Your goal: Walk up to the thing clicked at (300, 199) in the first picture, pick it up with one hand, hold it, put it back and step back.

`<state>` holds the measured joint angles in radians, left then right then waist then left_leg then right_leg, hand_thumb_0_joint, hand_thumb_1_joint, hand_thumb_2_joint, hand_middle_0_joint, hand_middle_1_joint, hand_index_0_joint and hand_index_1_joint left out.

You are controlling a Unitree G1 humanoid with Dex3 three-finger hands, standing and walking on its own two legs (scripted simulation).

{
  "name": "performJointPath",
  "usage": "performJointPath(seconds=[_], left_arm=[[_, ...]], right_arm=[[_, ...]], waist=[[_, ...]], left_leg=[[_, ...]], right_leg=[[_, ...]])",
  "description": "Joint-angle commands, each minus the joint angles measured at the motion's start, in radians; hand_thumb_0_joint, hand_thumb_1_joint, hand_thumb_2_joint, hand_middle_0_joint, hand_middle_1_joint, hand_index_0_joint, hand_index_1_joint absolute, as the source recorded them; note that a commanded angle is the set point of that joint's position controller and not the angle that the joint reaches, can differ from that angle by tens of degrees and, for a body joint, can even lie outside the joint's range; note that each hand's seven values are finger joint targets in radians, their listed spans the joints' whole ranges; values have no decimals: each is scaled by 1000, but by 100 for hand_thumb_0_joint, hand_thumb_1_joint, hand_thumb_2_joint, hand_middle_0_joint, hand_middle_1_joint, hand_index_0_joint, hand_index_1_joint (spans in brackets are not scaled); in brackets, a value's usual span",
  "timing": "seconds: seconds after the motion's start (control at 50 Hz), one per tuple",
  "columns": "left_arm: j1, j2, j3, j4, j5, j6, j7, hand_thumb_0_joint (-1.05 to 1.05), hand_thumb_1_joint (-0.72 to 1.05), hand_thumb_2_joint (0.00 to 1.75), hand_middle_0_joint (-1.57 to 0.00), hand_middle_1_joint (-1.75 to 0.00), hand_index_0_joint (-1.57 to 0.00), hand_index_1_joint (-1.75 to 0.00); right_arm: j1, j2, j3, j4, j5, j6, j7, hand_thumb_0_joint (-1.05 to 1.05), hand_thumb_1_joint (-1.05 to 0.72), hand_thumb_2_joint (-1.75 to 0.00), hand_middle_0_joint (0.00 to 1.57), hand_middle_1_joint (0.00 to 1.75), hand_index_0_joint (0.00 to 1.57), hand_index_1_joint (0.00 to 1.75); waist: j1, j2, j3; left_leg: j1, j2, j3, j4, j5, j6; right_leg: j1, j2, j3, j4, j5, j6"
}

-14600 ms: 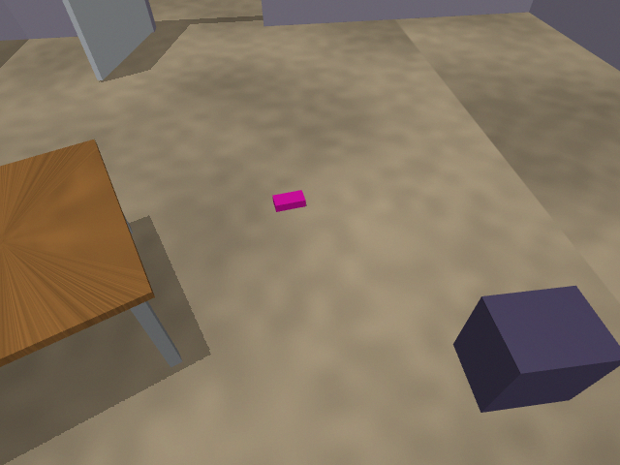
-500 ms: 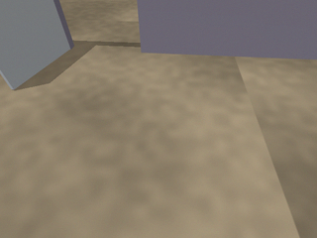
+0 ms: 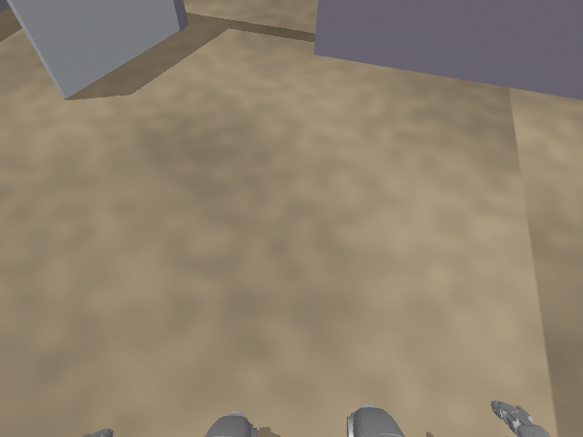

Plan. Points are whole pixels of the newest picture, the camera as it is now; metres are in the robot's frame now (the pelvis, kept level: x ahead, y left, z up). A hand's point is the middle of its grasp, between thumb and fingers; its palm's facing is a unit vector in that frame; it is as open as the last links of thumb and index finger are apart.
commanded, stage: walk up
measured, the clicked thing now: out of the picture +0.07 +0.52 -0.72
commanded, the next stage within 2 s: stand in 1.48 s
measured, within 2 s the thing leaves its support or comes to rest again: neither
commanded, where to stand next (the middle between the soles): +0.02 +0.03 m, yaw +11 degrees
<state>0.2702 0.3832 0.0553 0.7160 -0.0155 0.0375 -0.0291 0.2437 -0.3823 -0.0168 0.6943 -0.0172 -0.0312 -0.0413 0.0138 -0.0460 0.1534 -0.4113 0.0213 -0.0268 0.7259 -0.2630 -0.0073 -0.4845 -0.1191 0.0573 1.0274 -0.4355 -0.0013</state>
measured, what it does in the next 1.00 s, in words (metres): steps on the spot, turning left: right foot, then left foot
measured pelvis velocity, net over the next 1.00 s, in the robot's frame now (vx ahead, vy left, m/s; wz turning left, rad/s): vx -0.03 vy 0.01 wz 0.29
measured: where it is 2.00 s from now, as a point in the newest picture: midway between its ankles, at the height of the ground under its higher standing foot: outside the picture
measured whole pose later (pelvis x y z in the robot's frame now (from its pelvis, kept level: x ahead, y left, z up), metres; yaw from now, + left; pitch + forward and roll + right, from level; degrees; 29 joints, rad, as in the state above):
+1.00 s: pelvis -0.03 +0.01 +0.02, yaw +16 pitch -1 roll +0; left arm 0.18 0.34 0.00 0.98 0.01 -0.02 -0.01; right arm 0.16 -0.37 -0.01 0.96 -0.01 -0.02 0.00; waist 0.03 0.01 0.07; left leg -0.26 -0.02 -0.03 0.65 -0.36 0.01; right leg -0.32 -0.05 -0.06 0.63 -0.28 0.01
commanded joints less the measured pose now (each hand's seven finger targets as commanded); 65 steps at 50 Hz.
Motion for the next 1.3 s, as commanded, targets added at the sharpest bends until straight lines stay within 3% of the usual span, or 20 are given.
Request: performJointPath(seconds=[0.0, 0.04, 0.06, 0.08, 0.1, 0.16, 0.34, 0.42, 0.44, 0.46, 0.48, 0.54, 0.68, 0.72, 0.76, 0.8, 0.86, 0.9, 0.98, 1.28], left_arm=[[249, 188, 80, 40, -13, -34, 47, 0, 90, 90, -20, -30, -20, -30], [308, 278, 109, 82, 17, -46, 66, 0, 90, 90, -20, -30, -20, -30], [221, 399, 128, 37, 42, -55, 72, 0, 90, 90, -20, -30, -20, -30], [46, 456, 129, -37, 46, -52, 79, 0, 90, 90, -20, -30, -20, -30], [-71, 472, 131, -59, 41, -56, 90, 0, 90, 90, -20, -30, -20, -30], [-98, 330, 104, -3, 37, -68, 99, 0, 90, 90, -20, -30, -20, -30], [14, 389, 132, 18, 65, -76, 87, 0, 90, 90, -20, -30, -20, -30], [-12, 317, 97, 22, 46, -50, 81, 0, 90, 90, -20, -30, -20, -30], [14, 219, 63, 20, 32, -41, 80, 0, 90, 90, -20, -30, -20, -30], [-38, 218, 59, 2, 24, -40, 90, 0, 90, 90, -20, -30, -20, -30], [-131, 313, 75, 5, 34, -52, 99, 0, 90, 90, -20, -30, -20, -30], [-8, 288, 76, 95, 12, -73, 70, 0, 90, 90, -20, -30, -20, -30], [28, 212, 53, 145, 32, -87, 49, 0, 90, 90, -20, -30, -20, -30], [61, 279, 64, 156, 47, -102, 60, 0, 90, 90, -20, -30, -20, -30], [-87, 344, 66, 122, 43, -97, 46, 0, 90, 90, -20, -30, -20, -30], [-156, 271, 41, 115, 35, -86, 39, 0, 90, 90, -20, -30, -20, -30], [-110, 214, 12, 154, 22, -86, 36, 0, 90, 90, -20, -30, -20, -30], [-100, 196, 6, 177, 13, -78, 30, 0, 90, 90, -20, -30, -20, -30], [-150, 208, 1, 210, 11, -87, 33, 0, 90, 90, -20, -30, -20, -30], [-241, 184, -21, 330, 9, -69, 29, 0, 90, 90, -20, -30, -20, -30]], right_arm=[[-89, -284, -107, -96, -13, 26, 10, 0, -90, -90, 20, 30, 20, 30], [-133, -176, -87, -138, -10, 56, 14, 0, -90, -90, 20, 30, 20, 30], [-58, -113, -75, -151, -10, 66, 12, 0, -90, -90, 20, 30, 20, 30], [9, -170, -97, -125, -16, 88, 8, 0, -90, -90, 20, 30, 20, 30], [6, -233, -125, -100, -25, 99, 9, 0, -90, -90, 20, 30, 20, 30], [85, -248, -143, -10, -11, 95, 46, 0, -90, -90, 20, 30, 20, 30], [-7, -239, -126, -22, -22, 86, 92, 0, -90, -90, 20, 30, 20, 30], [222, -274, -150, 107, -35, 64, 81, 0, -90, -90, 20, 30, 20, 30], [216, -329, -157, 95, -50, 63, 75, 0, -90, -90, 20, 30, 20, 30], [141, -431, -164, 39, -52, 59, 72, 0, -90, -90, 20, 30, 20, 30], [86, -475, -166, 51, -32, 60, 72, 0, -90, -90, 20, 30, 20, 30], [-49, -298, -109, 35, -34, 43, 49, 0, -90, -90, 20, 30, 20, 30], [-23, -272, -83, 87, 8, 23, 38, 0, -90, -90, 20, 30, 20, 30], [10, -157, -45, 89, 31, 17, 30, 0, -90, -90, 20, 30, 20, 30], [51, -218, -63, 143, 20, 23, 15, 0, -90, -90, 20, 30, 20, 30], [76, -222, -69, 187, 16, 8, 20, 0, -90, -90, 20, 30, 20, 30], [3, -222, -67, 190, 11, -8, 25, 0, -90, -90, 20, 30, 20, 30], [-76, -248, -55, 182, 7, -18, 23, 0, -90, -90, 20, 30, 20, 30], [-106, -207, -37, 234, 14, -14, 25, 0, -90, -90, 20, 30, 20, 30], [-234, -194, -26, 339, 14, -13, 29, 0, -90, -90, 20, 30, 20, 30]], waist=[[62, 313, -229], [132, 11, -198], [84, -245, -169], [20, -223, -176], [-9, -218, -118], [-55, -61, -83], [58, -250, -177], [-72, -1, -226], [-83, 303, -160], [-85, 428, -90], [-104, 356, 3], [-6, 200, 23], [19, 179, -129], [31, -56, -198], [-16, -103, -167], [-62, -52, -116], [-27, -4, -196], [6, 24, -203], [-10, 43, -198], [3, 62, -200]], left_leg=[[-93, 95, -84, -18, 415, 200], [-264, -78, -69, 275, 52, 114], [-352, -159, -107, 468, -398, 48], [-276, -114, -212, 660, -417, 28], [-297, -49, -223, 735, -373, 22], [-247, -77, -204, 715, -142, 1], [-151, 4, -30, 156, -330, -13], [332, -72, 23, -168, -148, 41], [334, 56, -253, -328, -343, 96], [135, 238, -651, -505, -580, 175], [-66, 329, -777, -569, -738, 305], [-19, 122, -361, -337, -281, 209], [-22, 140, -238, -134, 102, 185], [-46, 20, -125, 104, 46, 79], [1, -38, -43, 170, -353, 51], [146, -18, -27, -21, -242, 54], [224, 50, -158, -203, 59, 92], [145, 140, -264, -253, 42, 129], [148, 63, -119, -243, 156, 71], [247, 101, -99, -417, 254, 45]], right_leg=[[287, 88, -144, -272, 195, 8], [341, 29, -55, -498, 303, -13], [226, -293, 345, -644, 393, -103], [87, -466, 615, -740, 313, -289], [24, -508, 719, -785, 187, -355], [67, -207, 142, -563, 206, -184], [303, -234, 95, -562, -80, -217], [-40, -150, -69, -188, -49, -89], [-252, -26, -193, 72, -197, -34], [-351, 53, -142, 147, -222, 2], [-260, 15, -50, 129, -221, -22], [-141, -2, -43, 12, -28, -22], [270, 102, -116, -454, 120, -37], [369, -87, 181, -635, 243, -92], [199, -298, 434, -681, 58, -255], [77, -195, 234, -627, 99, -193], [126, -39, 50, -471, 334, -70], [191, 24, -3, -453, 250, -37], [285, -37, 29, -513, 387, -73], [394, -20, -15, -649, 420, -19]])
